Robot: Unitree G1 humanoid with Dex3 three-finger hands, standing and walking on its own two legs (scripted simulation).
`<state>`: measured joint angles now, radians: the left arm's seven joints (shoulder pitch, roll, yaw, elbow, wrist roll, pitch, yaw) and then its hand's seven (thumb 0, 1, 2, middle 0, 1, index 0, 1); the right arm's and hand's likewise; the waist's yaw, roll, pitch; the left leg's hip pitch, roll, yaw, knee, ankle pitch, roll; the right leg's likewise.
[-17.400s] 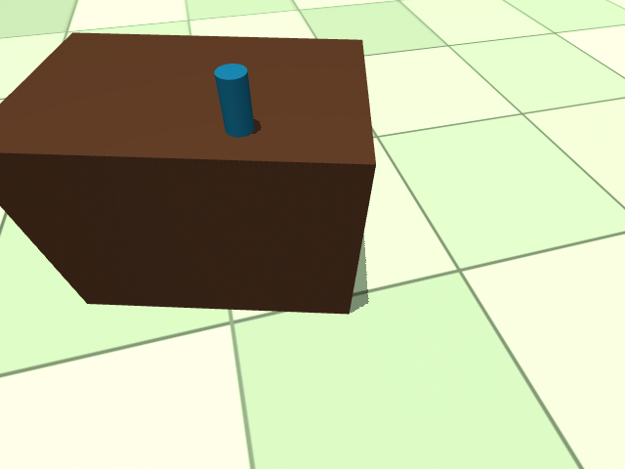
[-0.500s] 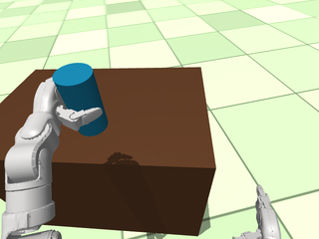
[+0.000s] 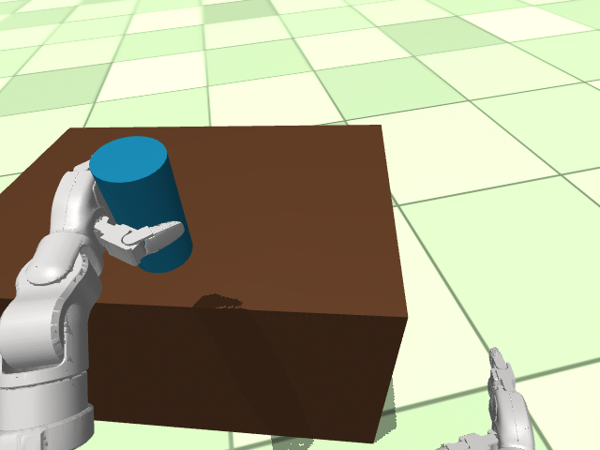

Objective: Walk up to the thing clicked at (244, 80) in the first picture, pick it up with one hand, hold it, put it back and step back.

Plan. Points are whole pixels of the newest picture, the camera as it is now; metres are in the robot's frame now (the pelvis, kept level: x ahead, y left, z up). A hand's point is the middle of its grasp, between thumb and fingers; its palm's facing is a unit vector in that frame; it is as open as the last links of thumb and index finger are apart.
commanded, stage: hold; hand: left
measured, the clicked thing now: (148, 210) +0.31 +0.17 +0.22
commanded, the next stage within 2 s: crouch in 0.76 s
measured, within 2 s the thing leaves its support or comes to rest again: neither
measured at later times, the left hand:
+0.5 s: hand (161, 186) +0.34 +0.16 +0.23, palm faces +0.09 -1.00 -0.04, open 10.4 cm
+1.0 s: hand (144, 193) +0.32 +0.18 +0.23, palm faces +0.10 -0.99 -0.04, open 10.4 cm
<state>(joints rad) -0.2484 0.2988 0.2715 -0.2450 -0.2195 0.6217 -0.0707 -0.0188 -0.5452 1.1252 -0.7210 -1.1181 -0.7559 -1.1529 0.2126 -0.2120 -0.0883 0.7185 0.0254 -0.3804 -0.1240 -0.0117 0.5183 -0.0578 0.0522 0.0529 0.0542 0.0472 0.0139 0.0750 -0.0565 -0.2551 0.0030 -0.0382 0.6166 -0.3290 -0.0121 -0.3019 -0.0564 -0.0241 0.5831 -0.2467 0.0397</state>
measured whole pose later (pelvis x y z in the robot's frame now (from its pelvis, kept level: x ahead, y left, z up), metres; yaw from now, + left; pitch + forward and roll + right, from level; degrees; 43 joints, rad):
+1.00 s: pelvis +0.00 +0.00 +0.00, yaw +0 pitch -2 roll +0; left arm -0.30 0.29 0.28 -0.22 -0.25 0.63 -0.06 -0.02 -0.54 1.13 -0.72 -1.11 -0.76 -1.15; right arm 0.21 -0.21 -0.09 0.75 0.03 -0.40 -0.14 -0.01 0.54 -0.05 0.05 0.05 0.05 0.05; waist 0.01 0.07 -0.06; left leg -0.24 0.00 -0.04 0.61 -0.33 -0.01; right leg -0.29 -0.06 -0.03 0.59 -0.25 0.04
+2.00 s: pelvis +0.00 +0.00 -0.01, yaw -2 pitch +7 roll -1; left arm -0.57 0.30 0.28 0.68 -0.13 -0.04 0.00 -0.02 -0.52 1.11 -0.72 -1.10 -0.76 -1.13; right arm 0.27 -0.22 -0.05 0.54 0.00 -0.23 -0.06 -0.01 0.55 -0.04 0.05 0.05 0.06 0.05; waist -0.08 0.00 -0.04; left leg -0.46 0.02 -0.01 0.71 -0.36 -0.01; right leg -0.51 -0.04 0.01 0.66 -0.26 0.04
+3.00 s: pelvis +0.00 +0.01 -0.03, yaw -2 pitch +12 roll -1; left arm -0.63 0.33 0.27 0.82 -0.12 -0.18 -0.02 -0.03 -0.40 0.77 -0.82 -0.91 -0.85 -0.93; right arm 0.35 -0.23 -0.04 0.23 -0.01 -0.08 -0.05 -0.01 0.52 -0.05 0.06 0.05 0.06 0.05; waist -0.11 -0.01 -0.09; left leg -0.67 0.02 -0.02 0.90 -0.44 -0.01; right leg -0.71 -0.04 0.00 0.83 -0.33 0.04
